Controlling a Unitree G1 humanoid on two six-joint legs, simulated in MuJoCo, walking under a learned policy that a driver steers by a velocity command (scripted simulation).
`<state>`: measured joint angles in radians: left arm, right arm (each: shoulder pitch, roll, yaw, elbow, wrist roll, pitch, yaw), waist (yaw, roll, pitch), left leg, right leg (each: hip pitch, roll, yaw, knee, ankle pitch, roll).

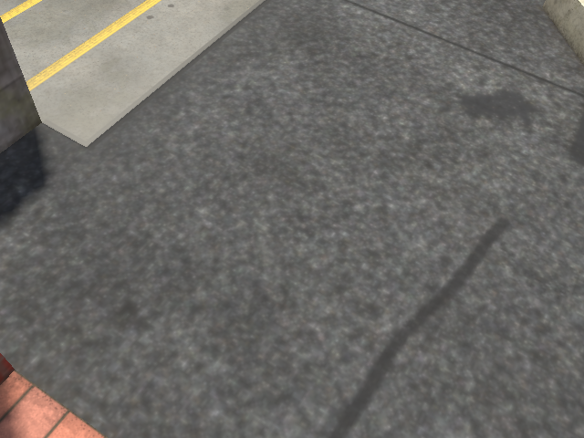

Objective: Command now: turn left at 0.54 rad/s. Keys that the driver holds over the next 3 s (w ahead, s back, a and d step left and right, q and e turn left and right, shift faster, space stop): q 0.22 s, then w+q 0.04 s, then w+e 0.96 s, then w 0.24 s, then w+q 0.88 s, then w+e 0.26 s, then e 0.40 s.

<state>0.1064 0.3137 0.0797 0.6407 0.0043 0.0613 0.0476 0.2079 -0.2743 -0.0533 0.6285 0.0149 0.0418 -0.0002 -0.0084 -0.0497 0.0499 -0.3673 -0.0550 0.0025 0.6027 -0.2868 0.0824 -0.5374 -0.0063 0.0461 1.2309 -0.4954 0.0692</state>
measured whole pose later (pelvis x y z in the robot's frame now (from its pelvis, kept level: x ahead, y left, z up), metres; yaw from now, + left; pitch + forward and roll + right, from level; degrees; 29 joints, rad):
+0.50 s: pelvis +0.05 -0.02 +0.00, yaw +11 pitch +2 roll +0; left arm 0.24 0.27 0.04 0.69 -0.03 -0.04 -0.02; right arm 0.22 -0.23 -0.01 0.59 0.01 0.03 -0.02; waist 0.01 -0.02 -0.06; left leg -0.30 -0.13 -0.17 0.64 -0.36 0.07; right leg -0.25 0.04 0.00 0.69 -0.38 -0.01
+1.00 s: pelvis +0.28 +0.03 -0.08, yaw -6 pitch +3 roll -1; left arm 0.58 0.21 0.05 0.85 -0.05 -0.03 0.05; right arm -0.09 -0.26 -0.04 0.56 0.00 -0.14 0.08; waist 0.17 0.07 -0.01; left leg -0.51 0.02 -0.13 0.40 0.36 0.03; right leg 0.07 0.08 0.31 0.73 -0.82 -0.04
